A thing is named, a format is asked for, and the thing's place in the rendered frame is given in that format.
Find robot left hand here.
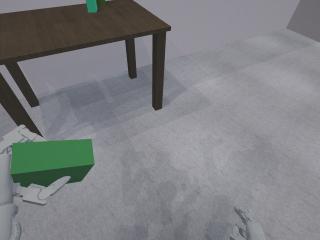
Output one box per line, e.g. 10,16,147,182
0,124,71,206

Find robot right hand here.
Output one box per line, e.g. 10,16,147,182
229,205,267,240

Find sponge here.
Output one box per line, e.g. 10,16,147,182
11,139,95,188

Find table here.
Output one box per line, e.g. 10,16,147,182
0,0,171,137

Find left robot forearm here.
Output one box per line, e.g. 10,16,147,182
0,203,22,240

